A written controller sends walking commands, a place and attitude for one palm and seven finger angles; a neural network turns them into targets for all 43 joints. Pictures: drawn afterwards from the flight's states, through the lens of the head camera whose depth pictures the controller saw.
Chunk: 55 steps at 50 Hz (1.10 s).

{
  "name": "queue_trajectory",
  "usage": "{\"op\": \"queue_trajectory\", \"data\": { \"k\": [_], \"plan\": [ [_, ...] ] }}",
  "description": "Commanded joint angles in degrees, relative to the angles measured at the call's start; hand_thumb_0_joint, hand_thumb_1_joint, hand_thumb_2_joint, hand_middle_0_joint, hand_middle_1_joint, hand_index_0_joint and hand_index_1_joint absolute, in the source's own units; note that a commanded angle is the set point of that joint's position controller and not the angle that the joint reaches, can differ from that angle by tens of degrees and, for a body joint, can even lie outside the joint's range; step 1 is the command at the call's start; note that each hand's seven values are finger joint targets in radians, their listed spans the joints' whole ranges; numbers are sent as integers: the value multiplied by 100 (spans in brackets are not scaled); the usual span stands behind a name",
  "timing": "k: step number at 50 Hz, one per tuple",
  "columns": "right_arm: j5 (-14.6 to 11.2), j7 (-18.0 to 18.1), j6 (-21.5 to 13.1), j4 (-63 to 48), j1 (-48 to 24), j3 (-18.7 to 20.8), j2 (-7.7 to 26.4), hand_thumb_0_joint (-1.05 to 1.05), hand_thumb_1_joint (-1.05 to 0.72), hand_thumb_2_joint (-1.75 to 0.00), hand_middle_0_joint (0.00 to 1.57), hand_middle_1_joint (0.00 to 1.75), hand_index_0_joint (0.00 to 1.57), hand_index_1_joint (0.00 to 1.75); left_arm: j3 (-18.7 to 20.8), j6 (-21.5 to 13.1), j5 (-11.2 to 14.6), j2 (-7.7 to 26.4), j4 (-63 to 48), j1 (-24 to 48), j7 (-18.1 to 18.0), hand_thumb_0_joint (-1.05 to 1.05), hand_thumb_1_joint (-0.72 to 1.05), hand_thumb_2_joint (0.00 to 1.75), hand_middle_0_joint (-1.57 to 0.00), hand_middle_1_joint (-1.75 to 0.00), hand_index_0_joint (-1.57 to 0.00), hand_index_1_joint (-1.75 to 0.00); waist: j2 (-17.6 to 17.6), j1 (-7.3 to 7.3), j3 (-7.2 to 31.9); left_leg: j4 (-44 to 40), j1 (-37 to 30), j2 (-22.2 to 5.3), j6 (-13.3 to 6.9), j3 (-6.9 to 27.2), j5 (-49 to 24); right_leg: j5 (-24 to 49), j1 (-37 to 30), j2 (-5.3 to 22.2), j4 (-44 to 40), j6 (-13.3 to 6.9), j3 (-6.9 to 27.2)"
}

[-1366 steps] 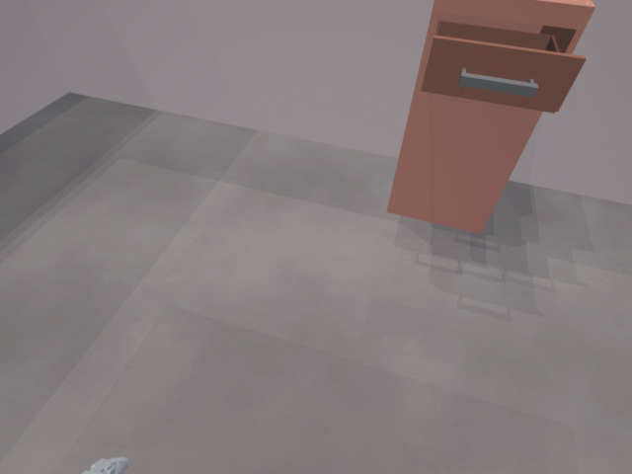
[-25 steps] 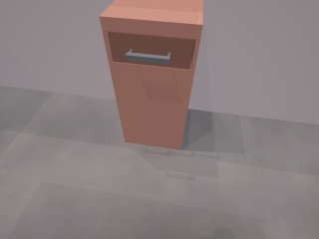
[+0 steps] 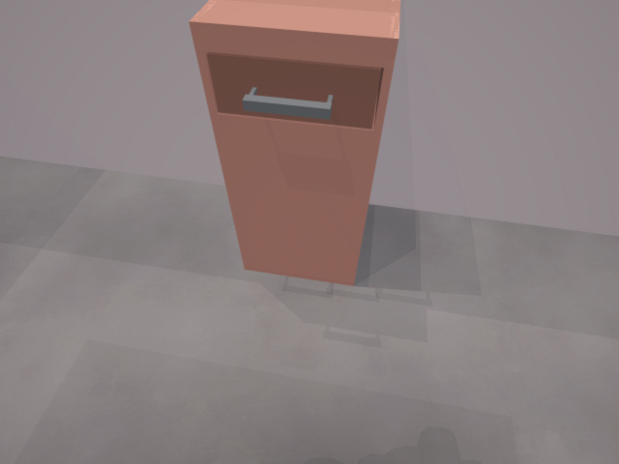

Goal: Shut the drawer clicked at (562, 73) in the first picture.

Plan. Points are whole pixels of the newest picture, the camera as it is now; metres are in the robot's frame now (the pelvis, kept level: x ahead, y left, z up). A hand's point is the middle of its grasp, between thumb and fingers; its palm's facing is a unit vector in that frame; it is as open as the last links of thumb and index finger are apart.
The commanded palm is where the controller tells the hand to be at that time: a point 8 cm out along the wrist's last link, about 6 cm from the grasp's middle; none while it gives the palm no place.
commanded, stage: look to check the result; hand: left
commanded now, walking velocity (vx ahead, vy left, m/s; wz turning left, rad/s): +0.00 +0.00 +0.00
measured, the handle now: (289, 101) +0.84 +0.09 +0.02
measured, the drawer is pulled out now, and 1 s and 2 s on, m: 0.00 0.00 0.00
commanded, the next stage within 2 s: stand and wait in 0.10 s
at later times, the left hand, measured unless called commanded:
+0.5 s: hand out of the picture +0.00 +0.16 -0.18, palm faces +0.04 -0.98 -0.19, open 7.4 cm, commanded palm none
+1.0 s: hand out of the picture +0.00 +0.16 -0.17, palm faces +0.04 -0.98 -0.19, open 7.4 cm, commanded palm none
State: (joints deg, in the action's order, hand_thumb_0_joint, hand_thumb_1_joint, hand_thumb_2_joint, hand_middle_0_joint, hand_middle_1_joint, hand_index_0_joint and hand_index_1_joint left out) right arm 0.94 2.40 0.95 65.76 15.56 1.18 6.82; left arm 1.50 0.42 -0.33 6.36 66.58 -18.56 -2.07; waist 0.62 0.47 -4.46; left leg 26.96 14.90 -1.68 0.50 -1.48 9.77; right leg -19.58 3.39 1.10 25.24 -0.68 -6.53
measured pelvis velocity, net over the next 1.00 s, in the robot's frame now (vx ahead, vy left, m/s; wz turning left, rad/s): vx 0.01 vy -0.01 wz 0.00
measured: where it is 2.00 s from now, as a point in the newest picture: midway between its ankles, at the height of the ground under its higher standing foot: outside the picture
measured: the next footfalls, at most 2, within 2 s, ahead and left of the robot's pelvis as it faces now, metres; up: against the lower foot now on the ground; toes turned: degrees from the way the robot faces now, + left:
none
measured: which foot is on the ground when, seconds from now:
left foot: down 0.00-1.00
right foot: down 0.00-1.00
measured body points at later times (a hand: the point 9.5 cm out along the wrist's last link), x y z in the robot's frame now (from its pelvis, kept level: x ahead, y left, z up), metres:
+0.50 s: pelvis +0.01 -0.01 +0.00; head +0.03 -0.01 +0.45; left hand +0.00 +0.21 -0.16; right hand +0.00 -0.23 -0.16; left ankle +0.05 +0.13 -0.74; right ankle -0.06 -0.10 -0.74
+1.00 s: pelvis +0.01 -0.01 +0.00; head +0.03 -0.01 +0.45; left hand +0.00 +0.21 -0.16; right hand +0.02 -0.24 -0.16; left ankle +0.05 +0.13 -0.74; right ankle -0.06 -0.10 -0.74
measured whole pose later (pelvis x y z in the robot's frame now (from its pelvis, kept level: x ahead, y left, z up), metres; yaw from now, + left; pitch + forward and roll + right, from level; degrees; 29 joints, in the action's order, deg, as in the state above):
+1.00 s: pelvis +0.01 -0.01 +0.00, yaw +0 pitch -3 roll +0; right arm 0.9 2.3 0.6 65.5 13.3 0.8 8.7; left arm 1.6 0.1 -0.3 8.3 65.4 -15.8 -1.6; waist 0.1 0.5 -4.4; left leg 25.5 12.7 -2.4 1.5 -1.4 10.2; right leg -19.3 0.6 0.2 22.3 -1.4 -6.5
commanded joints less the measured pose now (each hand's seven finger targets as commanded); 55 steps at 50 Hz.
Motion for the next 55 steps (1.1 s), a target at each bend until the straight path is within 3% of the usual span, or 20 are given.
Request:
{"op": "queue_trajectory", "data": {
  "k": [1,30,39,43,55],
  "plan": [
    [-4,17,-43,-97,372,55,440,0,-90,-90,20,30,20,30,78,-81,-10,570,-64,-455,-51,0,90,90,-20,-30,-20,-30,-44,-3,-175,-318,-441,-406,-219,350,-872,863,743,567,-705,-201,443],
    [-1,34,-75,-136,186,58,659,0,-90,-90,20,30,20,30,119,-102,-6,771,-202,-205,-44,0,90,90,-20,-30,-20,-30,-31,-14,-27,-302,-599,-460,-191,287,-1250,1595,422,588,-734,-180,445],
    [-14,29,-71,-154,101,68,744,0,-90,-90,20,30,20,30,117,-113,-9,848,-214,-213,-39,0,90,90,-20,-30,-20,-30,-158,-28,-55,-307,-658,-454,-194,296,-1228,1667,453,595,-790,-168,445],
    [1,30,-69,-138,109,56,731,0,-90,-90,20,30,20,30,116,-107,-3,836,-213,-163,-31,0,90,90,-20,-30,-20,-30,9,-8,-124,-339,-588,-447,-178,297,-1144,1510,442,587,-816,-177,454],
    [-5,33,-95,-182,-7,74,867,0,-90,-90,20,30,20,30,124,-123,-10,921,-219,-100,-12,0,90,90,-20,-30,-20,-30,-45,-15,-12,-387,-700,-479,-198,340,-1196,1492,419,594,-841,-184,462]
  ]
}}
